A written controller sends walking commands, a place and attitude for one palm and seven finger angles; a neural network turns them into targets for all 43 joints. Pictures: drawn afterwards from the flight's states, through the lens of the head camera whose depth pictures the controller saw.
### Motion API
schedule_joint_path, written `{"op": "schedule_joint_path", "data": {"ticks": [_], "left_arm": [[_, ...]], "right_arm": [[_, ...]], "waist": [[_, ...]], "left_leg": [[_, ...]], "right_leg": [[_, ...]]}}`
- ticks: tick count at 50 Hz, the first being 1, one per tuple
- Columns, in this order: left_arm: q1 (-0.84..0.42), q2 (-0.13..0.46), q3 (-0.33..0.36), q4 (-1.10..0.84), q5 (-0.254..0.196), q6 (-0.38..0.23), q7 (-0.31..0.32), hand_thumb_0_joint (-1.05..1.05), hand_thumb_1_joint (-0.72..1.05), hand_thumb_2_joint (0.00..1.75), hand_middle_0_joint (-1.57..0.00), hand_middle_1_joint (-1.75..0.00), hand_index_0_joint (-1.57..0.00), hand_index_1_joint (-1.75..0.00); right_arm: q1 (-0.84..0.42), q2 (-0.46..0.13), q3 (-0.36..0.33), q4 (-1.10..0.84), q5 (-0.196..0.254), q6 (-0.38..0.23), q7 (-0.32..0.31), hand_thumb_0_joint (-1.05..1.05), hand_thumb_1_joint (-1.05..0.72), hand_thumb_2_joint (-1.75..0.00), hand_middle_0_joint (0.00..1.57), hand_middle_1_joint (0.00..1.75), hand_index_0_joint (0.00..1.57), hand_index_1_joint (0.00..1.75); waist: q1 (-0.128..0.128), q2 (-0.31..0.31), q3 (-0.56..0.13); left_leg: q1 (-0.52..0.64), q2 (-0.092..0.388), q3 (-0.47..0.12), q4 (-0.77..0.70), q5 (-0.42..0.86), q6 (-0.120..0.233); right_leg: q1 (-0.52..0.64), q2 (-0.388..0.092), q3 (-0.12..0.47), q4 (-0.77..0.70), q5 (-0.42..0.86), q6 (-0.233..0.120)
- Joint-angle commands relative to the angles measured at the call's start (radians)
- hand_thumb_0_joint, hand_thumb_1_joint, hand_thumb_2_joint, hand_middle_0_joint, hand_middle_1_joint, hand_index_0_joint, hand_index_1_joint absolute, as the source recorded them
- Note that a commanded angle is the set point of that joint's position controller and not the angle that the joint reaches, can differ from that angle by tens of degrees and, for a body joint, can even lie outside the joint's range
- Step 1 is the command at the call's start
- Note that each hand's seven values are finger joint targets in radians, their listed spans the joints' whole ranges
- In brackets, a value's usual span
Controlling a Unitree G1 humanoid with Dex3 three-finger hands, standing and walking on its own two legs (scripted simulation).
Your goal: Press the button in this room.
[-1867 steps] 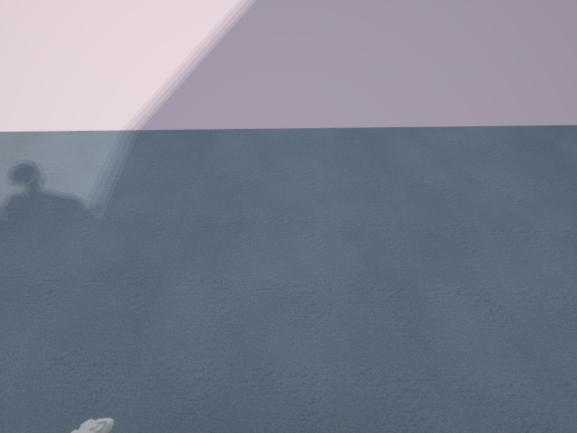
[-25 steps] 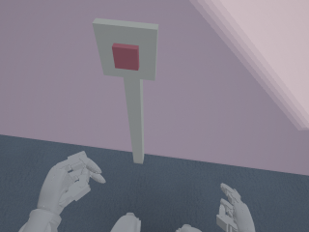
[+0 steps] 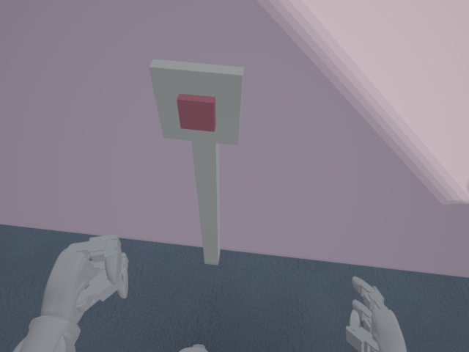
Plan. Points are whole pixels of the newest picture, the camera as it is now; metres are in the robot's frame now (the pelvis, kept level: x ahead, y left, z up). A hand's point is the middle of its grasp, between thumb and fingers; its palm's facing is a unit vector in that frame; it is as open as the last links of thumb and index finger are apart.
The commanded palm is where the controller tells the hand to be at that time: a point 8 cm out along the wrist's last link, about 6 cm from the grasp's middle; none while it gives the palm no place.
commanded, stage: raise the hand and make a fist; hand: left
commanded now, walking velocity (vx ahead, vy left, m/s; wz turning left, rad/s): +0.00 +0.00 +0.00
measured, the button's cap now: (197, 112) +0.54 +0.12 +0.12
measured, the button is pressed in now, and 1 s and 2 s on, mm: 0 0 0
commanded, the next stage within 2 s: aim a knuckle at the button in 0.80 s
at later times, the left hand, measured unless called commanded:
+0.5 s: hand (108, 245) +0.24 +0.19 +0.12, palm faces -0.01 -1.00 -0.06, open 3.1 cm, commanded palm +0.21 +0.24 +0.12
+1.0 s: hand (122, 251) +0.23 +0.17 +0.11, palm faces -0.01 -1.00 -0.05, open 3.1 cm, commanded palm +0.23 +0.22 +0.11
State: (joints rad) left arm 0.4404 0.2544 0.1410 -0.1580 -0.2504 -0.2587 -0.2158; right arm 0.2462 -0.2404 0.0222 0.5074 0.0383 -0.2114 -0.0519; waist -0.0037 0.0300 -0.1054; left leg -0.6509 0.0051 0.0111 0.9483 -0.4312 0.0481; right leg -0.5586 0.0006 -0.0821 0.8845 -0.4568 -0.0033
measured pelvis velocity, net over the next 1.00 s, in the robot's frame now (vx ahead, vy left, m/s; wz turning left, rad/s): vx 0.00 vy -0.03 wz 0.01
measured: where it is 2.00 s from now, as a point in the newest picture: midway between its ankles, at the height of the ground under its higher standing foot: outside the picture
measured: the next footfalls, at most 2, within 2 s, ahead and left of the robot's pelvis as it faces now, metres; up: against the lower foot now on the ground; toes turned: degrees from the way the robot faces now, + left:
none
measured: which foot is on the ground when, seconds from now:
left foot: down 0.00-1.00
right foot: down 0.00-1.00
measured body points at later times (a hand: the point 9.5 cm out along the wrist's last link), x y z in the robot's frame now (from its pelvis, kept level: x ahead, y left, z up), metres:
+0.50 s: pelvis +0.01 -0.02 +0.02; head +0.01 -0.03 +0.47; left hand +0.23 +0.25 +0.12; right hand +0.18 -0.26 -0.05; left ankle +0.03 +0.08 -0.69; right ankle -0.01 -0.12 -0.69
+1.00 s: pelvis +0.00 -0.03 +0.02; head +0.01 -0.04 +0.47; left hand +0.23 +0.23 +0.12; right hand +0.18 -0.26 -0.05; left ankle +0.03 +0.08 -0.69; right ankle -0.01 -0.12 -0.69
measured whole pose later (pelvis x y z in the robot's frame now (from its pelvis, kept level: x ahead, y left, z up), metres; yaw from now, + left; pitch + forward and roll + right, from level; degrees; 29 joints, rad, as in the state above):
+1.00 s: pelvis +0.00 -0.03 +0.02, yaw +1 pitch +3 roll -1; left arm 0.26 0.28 0.23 0.02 -0.32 -0.21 -0.34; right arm 0.26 -0.26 0.05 0.59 0.05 -0.25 -0.08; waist 0.01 0.05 -0.06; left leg -0.46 0.02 0.00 0.76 -0.35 0.01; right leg -0.38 0.02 -0.09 0.72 -0.39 -0.04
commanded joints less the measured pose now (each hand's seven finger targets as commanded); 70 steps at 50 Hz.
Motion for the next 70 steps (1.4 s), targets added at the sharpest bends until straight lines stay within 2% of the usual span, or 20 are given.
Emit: {"op": "schedule_joint_path", "data": {"ticks": [1, 3, 5, 8, 11, 13, 17, 20, 33, 36, 43, 45, 48, 55, 58, 62, 63, 67, 68, 70], "left_arm": [[-0.094, 0.116, 0.086, -0.204, -0.022, -0.037, -0.023, 0.0, 0.9, 0.9, -1.3, -1.5, -1.3, -1.5], [-0.111, 0.129, 0.105, -0.174, -0.036, -0.019, -0.039, 0.0, 0.9, 0.9, -1.3, -1.5, -1.3, -1.5], [-0.136, 0.134, 0.114, -0.197, -0.044, -0.016, -0.054, 0.0, 0.9, 0.9, -1.3, -1.5, -1.3, -1.5], [-0.157, 0.148, 0.135, -0.169, -0.055, -0.002, -0.069, 0.0, 0.9, 0.9, -1.3, -1.5, -1.3, -1.5], [-0.194, 0.153, 0.146, -0.157, -0.069, 0.008, -0.088, 0.0, 0.9, 0.9, -1.3, -1.5, -1.3, -1.5], [-0.211, 0.169, 0.16, -0.124, -0.073, 0.019, -0.098, 0.0, 0.9, 0.9, -1.3, -1.5, -1.3, -1.5], [-0.252, 0.196, 0.186, -0.143, -0.085, 0.023, -0.116, 0.0, 0.9, 0.9, -1.3, -1.5, -1.3, -1.5], [-0.276, 0.209, 0.205, -0.112, -0.098, 0.032, -0.123, 0.0, 0.9, 0.9, -1.3, -1.5, -1.3, -1.5], [-0.276, 0.207, 0.21, -0.079, -0.094, -0.003, -0.113, 0.0, 0.9, 0.9, -1.3, -1.5, -1.3, -1.5], [-0.276, 0.189, 0.193, -0.072, -0.09, -0.015, -0.112, 0.0, 0.9, 0.9, -1.3, -1.5, -1.3, -1.5], [-0.275, 0.194, 0.19, -0.042, -0.093, -0.014, -0.127, 0.0, 0.9, 0.9, -1.3, -1.5, -1.3, -1.5], [-0.286, 0.19, 0.189, -0.056, -0.097, -0.015, -0.131, 0.0, 0.9, 0.9, -1.3, -1.5, -1.3, -1.5], [-0.416, 0.168, 0.145, -0.018, -0.092, -0.017, -0.123, 0.0, 0.9, 0.9, -1.3, -1.5, -1.3, -1.5], [-0.591, 0.136, 0.077, 0.061, -0.041, -0.008, -0.085, 0.0, 0.9, 0.9, -1.3, -1.5, -1.3, -1.5], [-0.599, 0.158, 0.102, 0.127, -0.022, 0.002, -0.05, 0.0, 0.9, 0.9, -1.3, -1.5, -1.3, -1.5], [-0.684, 0.167, 0.125, 0.186, -0.01, 0.006, -0.016, 0.0, 0.9, 0.9, -1.3, -1.5, -1.3, -1.5], [-0.68, 0.177, 0.134, 0.212, -0.008, 0.007, -0.013, 0.0, 0.9, 0.9, -1.3, -1.5, -1.3, -1.5], [-0.73, 0.132, 0.095, 0.212, 0.001, -0.015, -0.005, 0.0, 0.9, 0.9, -1.3, -1.5, -1.3, -1.5], [-0.744, 0.118, 0.077, 0.236, 0.001, -0.016, -0.005, 0.0, 0.9, 0.9, -1.3, -1.5, -1.3, -1.5], [-0.763, 0.129, 0.088, 0.254, 0.005, -0.027, -0.001, 0.0, 0.9, 0.9, -1.3, -1.5, -1.3, -1.5]], "right_arm": [[-0.05, -0.122, -0.041, -0.149, 0.002, -0.047, -0.009, 0.0, -0.9, -0.9, 0.2, 0.3, 0.2, 0.3], [-0.055, -0.125, -0.037, -0.144, -0.001, -0.043, -0.01, 0.0, -0.9, -0.9, 0.2, 0.3, 0.2, 0.3], [-0.056, -0.124, -0.034, -0.143, 0.002, -0.047, -0.012, 0.0, -0.9, -0.9, 0.2, 0.3, 0.2, 0.3], [-0.059, -0.127, -0.03, -0.134, 0.0, -0.049, -0.013, 0.0, -0.9, -0.9, 0.2, 0.3, 0.2, 0.3], [-0.063, -0.129, -0.025, -0.125, 0.003, -0.053, -0.016, 0.0, -0.9, -0.9, 0.2, 0.3, 0.2, 0.3], [-0.069, -0.134, -0.023, -0.118, 0.004, -0.054, -0.019, 0.0, -0.9, -0.9, 0.2, 0.3, 0.2, 0.3], [-0.072, -0.135, -0.023, -0.113, 0.008, -0.067, -0.023, 0.0, -0.9, -0.9, 0.2, 0.3, 0.2, 0.3], [-0.074, -0.137, -0.022, -0.106, 0.008, -0.071, -0.026, 0.0, -0.9, -0.9, 0.2, 0.3, 0.2, 0.3], [-0.074, -0.139, -0.029, -0.1, 0.006, -0.082, -0.022, 0.0, -0.9, -0.9, 0.2, 0.3, 0.2, 0.3], [-0.077, -0.135, -0.028, -0.097, 0.009, -0.085, -0.023, 0.0, -0.9, -0.9, 0.2, 0.3, 0.2, 0.3], [-0.081, -0.139, -0.028, -0.09, 0.01, -0.089, -0.028, 0.0, -0.9, -0.9, 0.2, 0.3, 0.2, 0.3], [-0.083, -0.137, -0.028, -0.091, 0.011, -0.091, -0.03, 0.0, -0.9, -0.9, 0.2, 0.3, 0.2, 0.3], [-0.079, -0.143, -0.022, -0.072, 0.01, -0.089, -0.037, 0.0, -0.9, -0.9, 0.2, 0.3, 0.2, 0.3], [-0.075, -0.139, -0.025, -0.055, 0.012, -0.09, -0.041, 0.0, -0.9, -0.9, 0.2, 0.3, 0.2, 0.3], [-0.068, -0.141, -0.025, -0.053, 0.005, -0.074, -0.034, 0.0, -0.9, -0.9, 0.2, 0.3, 0.2, 0.3], [-0.07, -0.135, -0.025, -0.052, 0.004, -0.042, -0.023, 0.0, -0.9, -0.9, 0.2, 0.3, 0.2, 0.3], [-0.064, -0.138, -0.025, -0.054, 0.001, -0.035, -0.021, 0.0, -0.9, -0.9, 0.2, 0.3, 0.2, 0.3], [-0.052, -0.131, -0.032, -0.056, 0.003, -0.018, -0.009, 0.0, -0.9, -0.9, 0.2, 0.3, 0.2, 0.3], [-0.044, -0.136, -0.033, -0.055, 0.001, -0.014, -0.005, 0.0, -0.9, -0.9, 0.2, 0.3, 0.2, 0.3], [-0.033, -0.14, -0.042, -0.046, 0.002, -0.005, -0.004, 0.0, -0.9, -0.9, 0.2, 0.3, 0.2, 0.3]], "waist": [[0.0, 0.063, -0.116], [-0.001, 0.016, -0.101], [0.004, 0.061, -0.127], [0.004, 0.01, -0.12], [0.003, 0.041, -0.109], [0.002, 0.007, -0.084], [0.012, 0.053, -0.126], [0.013, 0.025, -0.108], [0.015, -0.017, -0.065], [0.015, 0.032, -0.061], [0.01, -0.027, -0.052], [0.011, 0.007, -0.063], [-0.017, -0.035, -0.01], [-0.019, 0.021, -0.094], [-0.001, -0.03, -0.11], [0.003, 0.004, -0.141], [0.007, -0.049, -0.141], [-0.002, 0.029, -0.188], [-0.012, -0.033, -0.18], [-0.013, -0.027, -0.19]], "left_leg": [[0.222, 0.015, -0.095, -0.226, 0.221, -0.036], [0.215, 0.01, -0.088, -0.225, 0.241, -0.031], [0.247, 0.008, -0.082, -0.231, 0.27, -0.034], [0.255, 0.007, -0.08, -0.236, 0.298, -0.031], [0.264, 0.003, -0.071, -0.249, 0.284, -0.03], [0.255, 0.001, -0.071, -0.255, 0.269, -0.026], [0.298, -0.004, -0.062, -0.27, 0.296, -0.024], [0.298, -0.006, -0.058, -0.282, 0.298, -0.022], [0.279, -0.015, -0.037, -0.288, 0.253, -0.018], [0.286, -0.016, -0.033, -0.293, 0.228, -0.02], [0.274, -0.016, -0.036, -0.288, 0.226, -0.015], [0.283, -0.018, -0.032, -0.287, 0.231, -0.015], [0.272, -0.013, -0.043, -0.289, 0.192, -0.014], [0.311, -0.014, -0.046, -0.299, 0.181, -0.015], [0.301, -0.012, -0.049, -0.303, 0.22, -0.017], [0.305, -0.016, -0.031, -0.3, 0.261, -0.023], [0.29, -0.013, -0.035, -0.297, 0.272, -0.02], [0.332, -0.012, -0.022, -0.286, 0.345, -0.026], [0.315, -0.011, -0.026, -0.277, 0.346, -0.021], [0.315, -0.009, -0.021, -0.275, 0.343, -0.024]], "right_leg": [[0.017, 0.035, -0.011, -0.14, 0.192, -0.028], [0.042, 0.039, -0.01, -0.157, 0.223, -0.026], [0.061, 0.035, -0.006, -0.163, 0.25, -0.027], [0.089, 0.038, -0.006, -0.179, 0.284, -0.025], [0.098, 0.032, -0.002, -0.202, 0.283, -0.023], [0.111, 0.034, 0.004, -0.219, 0.271, -0.022], [0.151, 0.025, 0.015, -0.241, 0.303, -0.022], [0.169, 0.023, 0.022, -0.26, 0.315, -0.018], [0.178, 0.013, 0.065, -0.305, 0.26, -0.007], [0.167, 0.009, 0.068, -0.312, 0.229, -0.009], [0.174, 0.005, 0.086, -0.327, 0.221, 0.0], [0.175, 0.0, 0.088, -0.326, 0.236, 0.0], [0.125, 0.011, 0.077, -0.327, 0.179, 0.001], [0.114, 0.005, 0.062, -0.3, 0.18, -0.005], [0.14, 0.011, 0.052, -0.281, 0.227, -0.009], [0.16, 0.006, 0.055, -0.266, 0.297, -0.012], [0.172, 0.011, 0.055, -0.261, 0.307, -0.01], [0.173, 0.01, 0.05, -0.241, 0.402, -0.015], [0.171, 0.014, 0.051, -0.24, 0.408, -0.011], [0.164, 0.014, 0.053, -0.237, 0.414, -0.009]]}}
